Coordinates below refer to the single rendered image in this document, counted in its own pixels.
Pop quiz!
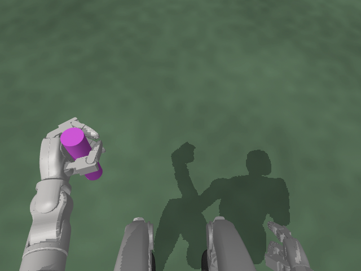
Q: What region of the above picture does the left robot arm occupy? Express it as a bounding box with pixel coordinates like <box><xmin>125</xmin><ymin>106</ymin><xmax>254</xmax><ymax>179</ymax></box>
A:
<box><xmin>19</xmin><ymin>178</ymin><xmax>73</xmax><ymax>271</ymax></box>

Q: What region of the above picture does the can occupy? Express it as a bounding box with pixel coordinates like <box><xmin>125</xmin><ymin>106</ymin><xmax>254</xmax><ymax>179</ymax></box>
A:
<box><xmin>60</xmin><ymin>128</ymin><xmax>103</xmax><ymax>181</ymax></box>

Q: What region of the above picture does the right robot hand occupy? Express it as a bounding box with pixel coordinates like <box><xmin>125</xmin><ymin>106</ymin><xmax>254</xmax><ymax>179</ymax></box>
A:
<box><xmin>265</xmin><ymin>221</ymin><xmax>310</xmax><ymax>271</ymax></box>

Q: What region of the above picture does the left robot hand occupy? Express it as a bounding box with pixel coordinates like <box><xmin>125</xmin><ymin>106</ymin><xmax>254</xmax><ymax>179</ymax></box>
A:
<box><xmin>39</xmin><ymin>117</ymin><xmax>106</xmax><ymax>182</ymax></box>

